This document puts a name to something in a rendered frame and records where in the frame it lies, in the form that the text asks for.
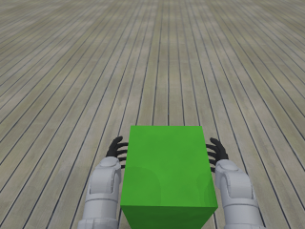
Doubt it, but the robot right hand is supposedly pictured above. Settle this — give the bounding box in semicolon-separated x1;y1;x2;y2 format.
206;137;229;173

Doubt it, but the left robot forearm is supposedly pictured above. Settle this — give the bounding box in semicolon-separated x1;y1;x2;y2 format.
77;156;122;229

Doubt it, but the carton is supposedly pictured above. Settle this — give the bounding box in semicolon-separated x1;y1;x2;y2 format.
120;125;218;229

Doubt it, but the robot left hand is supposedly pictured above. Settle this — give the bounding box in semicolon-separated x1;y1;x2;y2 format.
105;136;129;169

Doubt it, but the right robot forearm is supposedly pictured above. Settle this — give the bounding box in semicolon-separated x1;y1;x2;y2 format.
214;159;267;229

